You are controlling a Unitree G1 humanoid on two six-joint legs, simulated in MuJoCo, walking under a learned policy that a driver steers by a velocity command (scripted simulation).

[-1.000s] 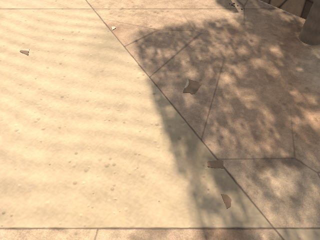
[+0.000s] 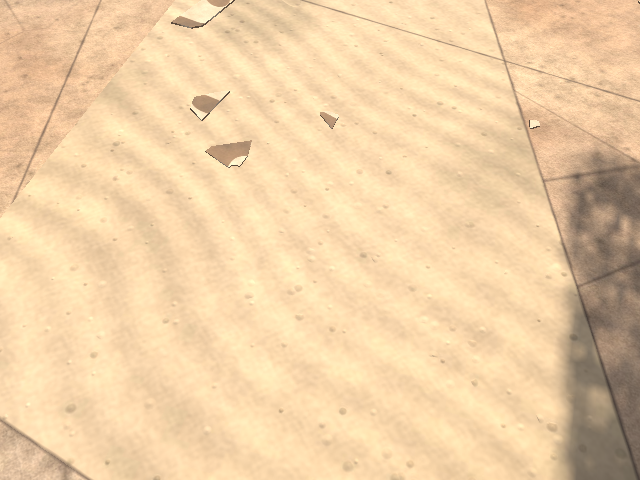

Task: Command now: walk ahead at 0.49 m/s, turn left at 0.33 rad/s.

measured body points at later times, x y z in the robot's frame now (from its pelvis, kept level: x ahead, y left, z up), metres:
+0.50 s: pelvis +0.26 +0.08 +0.00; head +0.29 +0.10 +0.45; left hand +0.32 +0.35 -0.13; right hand +0.40 -0.18 -0.10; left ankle +0.30 +0.16 -0.74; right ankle +0.21 -0.08 -0.64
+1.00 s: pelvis +0.42 +0.06 +0.00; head +0.46 +0.03 +0.44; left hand +0.62 +0.30 -0.10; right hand +0.51 -0.24 -0.12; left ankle +0.40 +0.21 -0.65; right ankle +0.49 -0.03 -0.74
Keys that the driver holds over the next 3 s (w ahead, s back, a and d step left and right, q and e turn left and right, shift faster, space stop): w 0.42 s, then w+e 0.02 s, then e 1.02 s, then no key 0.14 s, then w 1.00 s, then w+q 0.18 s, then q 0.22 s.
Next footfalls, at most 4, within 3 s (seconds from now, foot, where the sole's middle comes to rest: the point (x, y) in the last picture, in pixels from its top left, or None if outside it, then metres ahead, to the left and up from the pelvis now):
0.36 left None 0.34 0.17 -0.77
0.84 right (357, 452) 0.53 -0.04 -0.77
1.28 left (250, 440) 0.55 0.18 -0.77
1.70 right None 0.39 -0.02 -0.77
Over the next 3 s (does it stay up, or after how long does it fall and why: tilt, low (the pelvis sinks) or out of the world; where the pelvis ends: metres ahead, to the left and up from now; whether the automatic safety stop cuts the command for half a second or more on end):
stays up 0.92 -0.25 0.01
